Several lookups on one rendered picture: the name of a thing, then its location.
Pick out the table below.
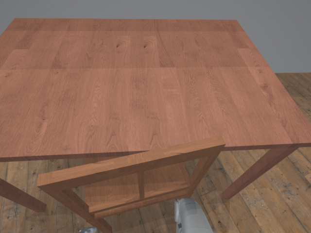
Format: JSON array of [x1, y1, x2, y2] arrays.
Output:
[[0, 18, 311, 213]]

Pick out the chair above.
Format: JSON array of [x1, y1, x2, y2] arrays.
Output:
[[37, 135, 226, 233]]

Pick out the robot right thigh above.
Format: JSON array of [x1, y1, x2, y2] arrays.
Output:
[[174, 198, 213, 233]]

